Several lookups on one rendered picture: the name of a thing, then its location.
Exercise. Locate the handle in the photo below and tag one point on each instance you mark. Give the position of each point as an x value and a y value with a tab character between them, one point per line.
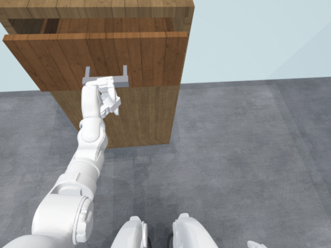
119	81

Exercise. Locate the left robot upper arm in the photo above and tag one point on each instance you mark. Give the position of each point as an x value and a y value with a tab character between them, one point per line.
62	221

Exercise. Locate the robot left thigh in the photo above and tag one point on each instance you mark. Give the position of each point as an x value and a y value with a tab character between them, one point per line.
133	234

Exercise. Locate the right robot shin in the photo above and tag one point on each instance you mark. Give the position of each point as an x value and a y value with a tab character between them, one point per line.
181	216

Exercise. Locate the left robot hand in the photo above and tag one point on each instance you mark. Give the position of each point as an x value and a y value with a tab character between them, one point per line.
91	100

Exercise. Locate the left robot forearm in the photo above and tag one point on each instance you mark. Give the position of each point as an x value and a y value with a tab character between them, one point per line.
85	166

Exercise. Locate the drawer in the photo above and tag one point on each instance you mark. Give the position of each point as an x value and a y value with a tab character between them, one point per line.
56	59

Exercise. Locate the cabinet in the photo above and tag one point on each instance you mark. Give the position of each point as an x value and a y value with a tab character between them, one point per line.
146	114

